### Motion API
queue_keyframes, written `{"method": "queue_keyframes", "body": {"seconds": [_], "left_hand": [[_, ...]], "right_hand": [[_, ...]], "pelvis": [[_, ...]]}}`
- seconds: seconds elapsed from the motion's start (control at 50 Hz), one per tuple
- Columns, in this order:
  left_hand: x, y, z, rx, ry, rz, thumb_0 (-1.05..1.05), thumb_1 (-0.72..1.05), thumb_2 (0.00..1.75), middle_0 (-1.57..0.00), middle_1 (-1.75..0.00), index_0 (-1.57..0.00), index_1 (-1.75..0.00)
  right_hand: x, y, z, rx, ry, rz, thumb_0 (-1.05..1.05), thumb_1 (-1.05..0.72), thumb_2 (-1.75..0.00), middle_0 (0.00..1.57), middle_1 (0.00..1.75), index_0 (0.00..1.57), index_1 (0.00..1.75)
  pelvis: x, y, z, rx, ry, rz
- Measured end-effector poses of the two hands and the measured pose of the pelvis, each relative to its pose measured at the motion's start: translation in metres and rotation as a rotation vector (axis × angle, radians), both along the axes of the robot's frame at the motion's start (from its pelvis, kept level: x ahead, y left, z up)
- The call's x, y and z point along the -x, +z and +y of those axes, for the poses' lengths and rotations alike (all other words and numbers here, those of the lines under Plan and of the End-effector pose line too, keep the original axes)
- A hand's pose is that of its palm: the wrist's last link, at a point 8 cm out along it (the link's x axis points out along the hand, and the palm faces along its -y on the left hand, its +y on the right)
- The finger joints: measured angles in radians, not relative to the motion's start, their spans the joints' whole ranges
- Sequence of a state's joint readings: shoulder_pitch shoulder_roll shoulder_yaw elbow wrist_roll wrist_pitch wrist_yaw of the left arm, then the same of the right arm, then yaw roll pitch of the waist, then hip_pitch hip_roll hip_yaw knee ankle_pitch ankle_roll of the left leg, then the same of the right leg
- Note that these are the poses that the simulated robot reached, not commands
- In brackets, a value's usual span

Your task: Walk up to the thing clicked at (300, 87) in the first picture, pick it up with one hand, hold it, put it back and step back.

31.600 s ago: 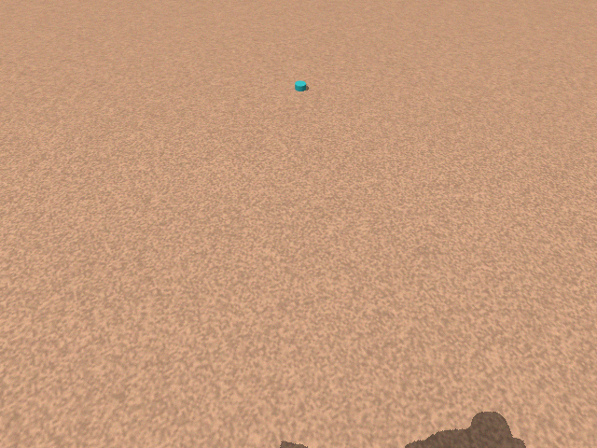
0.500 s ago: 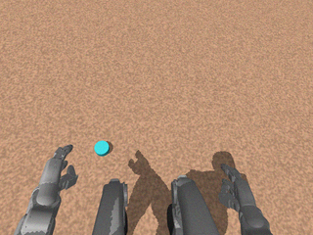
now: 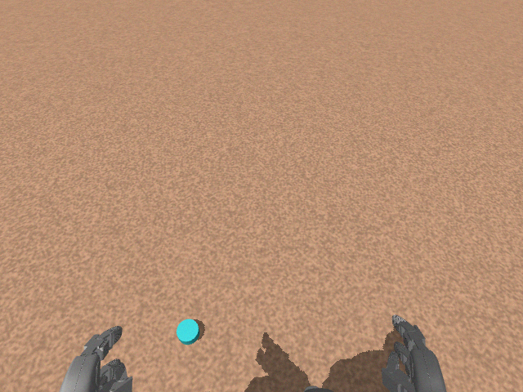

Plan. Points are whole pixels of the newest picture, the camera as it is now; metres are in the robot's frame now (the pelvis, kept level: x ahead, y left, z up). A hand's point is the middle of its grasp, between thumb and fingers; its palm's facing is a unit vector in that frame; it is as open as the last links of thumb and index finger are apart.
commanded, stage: home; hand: left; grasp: from above
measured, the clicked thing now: (188, 331) +0.45 +0.21 -0.69
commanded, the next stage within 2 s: stand in 2.00 s
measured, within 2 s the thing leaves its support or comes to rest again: neither
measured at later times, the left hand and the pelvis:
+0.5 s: hand out of the picture +0.16 +0.18 -0.04, palm faces +0.06 -0.98 -0.21, open 7.4 cm; pelvis +0.00 +0.00 +0.00, yaw +1 degrees
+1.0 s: hand out of the picture +0.16 +0.18 -0.04, palm faces +0.05 -0.98 -0.21, open 7.4 cm; pelvis +0.00 +0.00 +0.00, yaw +0 degrees
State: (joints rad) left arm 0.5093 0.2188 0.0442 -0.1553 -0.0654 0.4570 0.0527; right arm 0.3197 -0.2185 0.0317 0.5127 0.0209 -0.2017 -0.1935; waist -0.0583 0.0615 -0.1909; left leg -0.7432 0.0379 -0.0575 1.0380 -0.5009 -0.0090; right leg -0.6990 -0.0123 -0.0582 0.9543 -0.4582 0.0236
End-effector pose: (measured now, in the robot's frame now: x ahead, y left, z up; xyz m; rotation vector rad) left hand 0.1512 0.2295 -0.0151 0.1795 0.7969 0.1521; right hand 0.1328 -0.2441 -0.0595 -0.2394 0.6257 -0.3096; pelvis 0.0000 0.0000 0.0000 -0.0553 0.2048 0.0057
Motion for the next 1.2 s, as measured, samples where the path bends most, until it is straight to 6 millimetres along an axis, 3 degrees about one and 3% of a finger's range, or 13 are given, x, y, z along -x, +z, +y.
{"method": "queue_keyframes", "body": {"seconds": [0.24,0.68,1.2], "left_hand": [[0.011,-0.002,-0.001,0.023,0.008,0.021,0.01,0.9,0.9,-0.2,-0.3,-0.2,-0.3],[0.012,0.0,-0.003,0.014,-0.008,0.014,0.01,0.9,0.9,-0.2,-0.3,-0.2,-0.3],[0.009,0.0,-0.001,0.013,-0.013,0.008,0.01,0.9,0.9,-0.2,-0.3,-0.2,-0.3]], "right_hand": [[-0.027,0.016,0.007,0.011,0.081,-0.088,0.01,-0.9,-0.9,0.21,0.3,0.2,0.3],[-0.003,0.005,0.002,0.01,0.052,-0.026,0.01,-0.9,-0.9,0.21,0.3,0.2,0.3],[-0.014,0.009,0.004,0.017,0.062,-0.052,0.01,-0.9,-0.9,0.21,0.3,0.2,0.3]], "pelvis": [[0.001,0.004,-0.003,-0.007,0.012,-0.036],[0.005,0.004,-0.003,-0.008,0.005,-0.041],[0.002,0.003,-0.001,-0.006,0.004,-0.043]]}}
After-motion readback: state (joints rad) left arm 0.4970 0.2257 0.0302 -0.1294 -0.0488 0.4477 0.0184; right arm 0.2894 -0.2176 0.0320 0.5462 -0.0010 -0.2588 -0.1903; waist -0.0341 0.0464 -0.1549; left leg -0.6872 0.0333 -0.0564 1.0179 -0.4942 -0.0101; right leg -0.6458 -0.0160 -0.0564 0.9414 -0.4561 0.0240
